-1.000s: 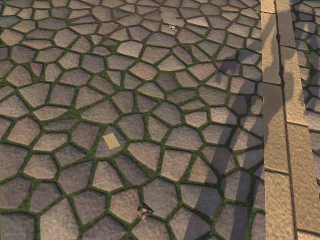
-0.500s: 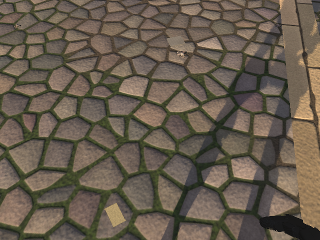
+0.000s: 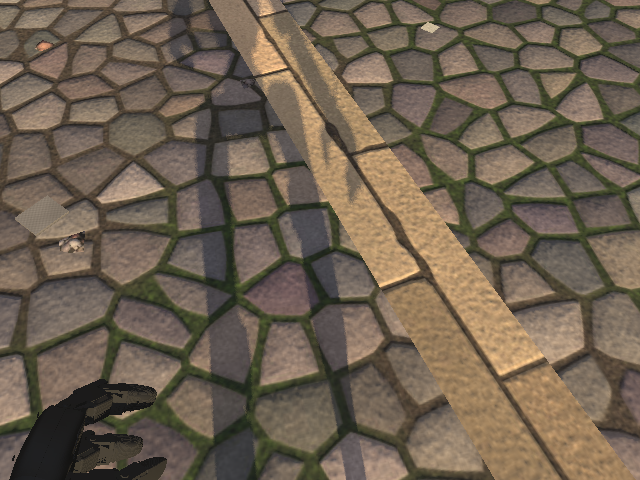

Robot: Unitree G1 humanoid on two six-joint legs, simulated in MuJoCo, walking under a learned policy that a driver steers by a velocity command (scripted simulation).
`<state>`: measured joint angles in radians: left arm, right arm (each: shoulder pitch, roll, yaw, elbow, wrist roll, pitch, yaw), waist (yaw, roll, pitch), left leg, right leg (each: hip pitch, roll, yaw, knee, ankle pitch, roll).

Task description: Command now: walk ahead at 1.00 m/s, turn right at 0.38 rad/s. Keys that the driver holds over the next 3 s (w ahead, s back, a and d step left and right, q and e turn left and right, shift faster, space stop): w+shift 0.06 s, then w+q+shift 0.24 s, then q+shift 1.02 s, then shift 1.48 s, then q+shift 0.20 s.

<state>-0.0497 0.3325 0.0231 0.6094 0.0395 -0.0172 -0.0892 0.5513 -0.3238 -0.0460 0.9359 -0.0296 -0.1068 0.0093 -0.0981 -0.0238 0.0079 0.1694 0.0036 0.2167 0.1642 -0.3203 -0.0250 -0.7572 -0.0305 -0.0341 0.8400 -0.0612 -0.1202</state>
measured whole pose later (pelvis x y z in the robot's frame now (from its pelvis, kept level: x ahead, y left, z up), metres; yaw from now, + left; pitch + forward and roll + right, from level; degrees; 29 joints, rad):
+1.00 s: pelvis +0.72 -0.01 +0.00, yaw +41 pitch +2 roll -1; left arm 0.08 0.28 0.05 0.65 0.02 -0.04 0.03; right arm 0.17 -0.35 -0.10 0.58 0.02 0.05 -0.03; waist -0.04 0.03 0.03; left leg -0.44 -0.20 -0.25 0.97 -0.52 -0.01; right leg -0.42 0.07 0.12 0.50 -0.10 0.02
